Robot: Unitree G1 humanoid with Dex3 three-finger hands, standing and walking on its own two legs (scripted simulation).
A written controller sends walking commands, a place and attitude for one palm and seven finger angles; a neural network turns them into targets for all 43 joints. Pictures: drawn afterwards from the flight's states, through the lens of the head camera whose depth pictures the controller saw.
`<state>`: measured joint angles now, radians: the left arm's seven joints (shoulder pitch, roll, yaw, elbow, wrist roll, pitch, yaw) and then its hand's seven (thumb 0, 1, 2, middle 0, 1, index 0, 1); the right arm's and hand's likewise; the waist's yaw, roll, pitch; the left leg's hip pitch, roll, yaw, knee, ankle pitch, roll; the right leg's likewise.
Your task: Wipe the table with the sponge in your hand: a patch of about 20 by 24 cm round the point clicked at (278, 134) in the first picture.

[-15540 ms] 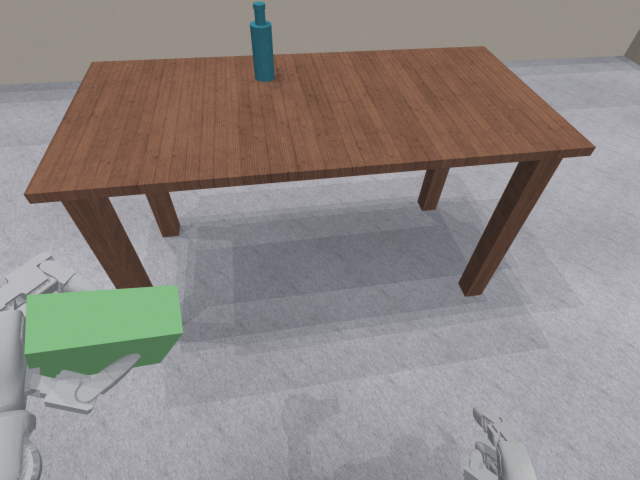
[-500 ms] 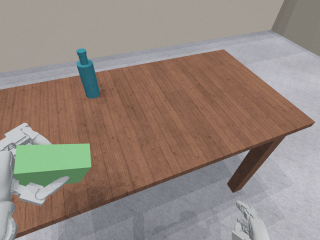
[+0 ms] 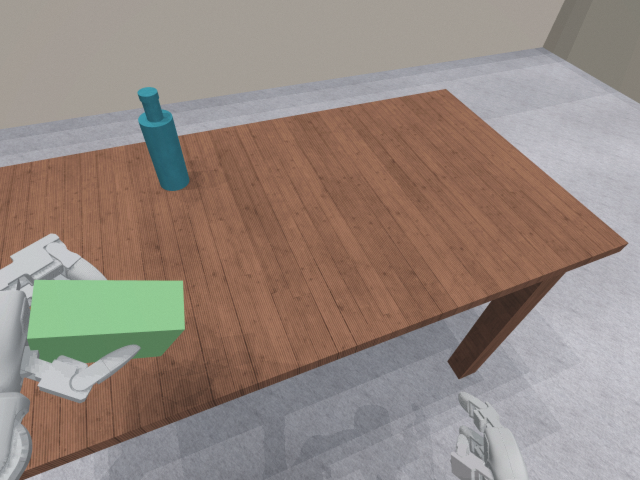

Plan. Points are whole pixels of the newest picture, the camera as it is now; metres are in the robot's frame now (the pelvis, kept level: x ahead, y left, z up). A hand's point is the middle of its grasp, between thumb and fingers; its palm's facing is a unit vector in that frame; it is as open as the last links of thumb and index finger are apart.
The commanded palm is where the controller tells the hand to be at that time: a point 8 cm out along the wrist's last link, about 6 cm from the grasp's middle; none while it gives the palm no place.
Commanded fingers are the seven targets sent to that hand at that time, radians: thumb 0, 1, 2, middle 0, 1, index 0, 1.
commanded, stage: shuffle to correct the standing spot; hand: left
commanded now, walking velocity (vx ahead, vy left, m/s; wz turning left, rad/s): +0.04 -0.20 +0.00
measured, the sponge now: (129, 323) +0.23 +0.21 +0.13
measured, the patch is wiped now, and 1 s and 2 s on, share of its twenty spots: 0.00 0.00 0.00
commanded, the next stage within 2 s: come to a stop and stand still in 0.30 s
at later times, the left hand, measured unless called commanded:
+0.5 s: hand (193, 325) +0.23 +0.15 +0.15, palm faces +0.33 -0.87 -0.36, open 9.3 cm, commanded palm +0.17 +0.18 +0.17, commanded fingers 0.00 0.10 1.30 -1.20 -1.60 -1.20 -1.60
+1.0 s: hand (285, 417) +0.16 +0.05 +0.14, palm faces +0.42 -0.81 -0.41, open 9.3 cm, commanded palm +0.10 +0.09 +0.17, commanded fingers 0.00 0.10 1.30 -1.20 -1.60 -1.20 -1.60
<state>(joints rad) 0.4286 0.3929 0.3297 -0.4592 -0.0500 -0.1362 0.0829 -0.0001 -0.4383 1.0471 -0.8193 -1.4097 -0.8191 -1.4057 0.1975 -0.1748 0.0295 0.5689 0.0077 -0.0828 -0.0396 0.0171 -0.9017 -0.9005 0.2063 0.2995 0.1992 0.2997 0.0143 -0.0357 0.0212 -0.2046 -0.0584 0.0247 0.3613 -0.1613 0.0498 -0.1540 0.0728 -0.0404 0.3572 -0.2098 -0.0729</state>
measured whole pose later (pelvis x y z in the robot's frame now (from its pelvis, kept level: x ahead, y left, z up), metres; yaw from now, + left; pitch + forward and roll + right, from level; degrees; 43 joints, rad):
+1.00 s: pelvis -0.05 -0.19 -0.04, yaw +2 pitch -4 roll -1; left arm 0.41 0.33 0.36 -0.47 -0.03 -0.14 0.08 0.00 -0.44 1.05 -0.82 -1.41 -0.82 -1.40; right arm 0.25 -0.26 -0.04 0.65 0.05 -0.05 -0.02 0.02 -0.91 -0.90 0.20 0.30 0.20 0.30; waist 0.00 0.05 0.06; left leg -0.52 -0.01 -0.02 1.27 -0.36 0.01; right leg -0.41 -0.02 -0.01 0.81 -0.33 0.00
